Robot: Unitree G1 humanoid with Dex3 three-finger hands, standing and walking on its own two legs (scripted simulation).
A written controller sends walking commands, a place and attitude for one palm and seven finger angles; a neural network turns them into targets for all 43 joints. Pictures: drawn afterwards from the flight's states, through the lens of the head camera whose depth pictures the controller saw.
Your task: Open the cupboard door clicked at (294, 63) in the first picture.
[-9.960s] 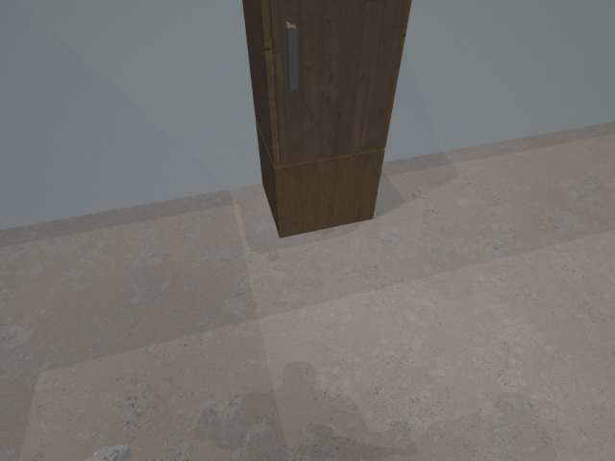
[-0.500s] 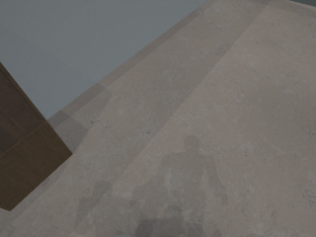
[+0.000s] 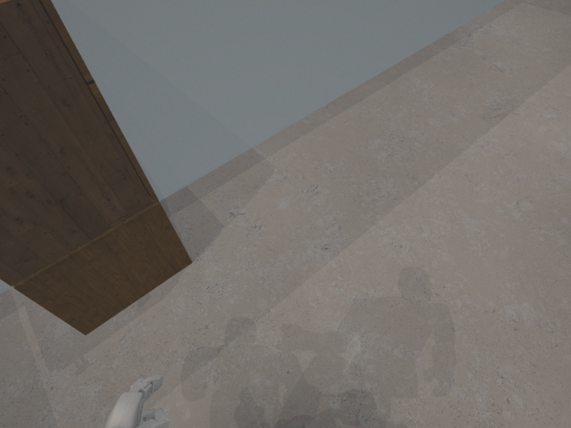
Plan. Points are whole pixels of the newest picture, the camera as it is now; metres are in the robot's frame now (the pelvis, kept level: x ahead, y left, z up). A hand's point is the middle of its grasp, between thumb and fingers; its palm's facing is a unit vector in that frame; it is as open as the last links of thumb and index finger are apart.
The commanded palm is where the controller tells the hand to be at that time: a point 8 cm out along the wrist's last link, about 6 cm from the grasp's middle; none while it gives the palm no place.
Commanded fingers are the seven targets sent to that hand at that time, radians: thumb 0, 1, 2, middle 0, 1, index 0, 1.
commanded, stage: turn to face it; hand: left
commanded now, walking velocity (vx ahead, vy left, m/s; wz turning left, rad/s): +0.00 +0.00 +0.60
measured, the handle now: out of the picture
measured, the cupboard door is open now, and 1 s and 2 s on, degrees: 0 0 0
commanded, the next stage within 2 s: take the last steps up to it in 1.14 s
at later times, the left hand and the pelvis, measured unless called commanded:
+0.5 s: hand out of the picture -0.06 +0.24 -0.18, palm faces +0.38 -0.89 -0.26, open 7.4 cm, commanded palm none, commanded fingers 0.00 0.90 0.90 -0.20 -0.30 -0.20 -0.30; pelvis -0.01 +0.02 -0.01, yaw +20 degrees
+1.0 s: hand out of the picture -0.01 +0.23 -0.13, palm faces +0.54 -0.79 -0.30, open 7.4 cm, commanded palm none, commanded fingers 0.00 0.90 0.90 -0.20 -0.30 -0.20 -0.30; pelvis -0.01 -0.01 +0.00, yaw +34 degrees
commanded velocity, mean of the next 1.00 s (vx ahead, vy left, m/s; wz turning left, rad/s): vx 0.00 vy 0.00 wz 0.54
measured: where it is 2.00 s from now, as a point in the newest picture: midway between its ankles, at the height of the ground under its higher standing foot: outside the picture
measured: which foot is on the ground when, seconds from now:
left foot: up 0.00-0.46, down 0.48-0.98, up 1.00-1.00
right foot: down 0.00-0.48, up 0.50-0.96, down 0.98-1.00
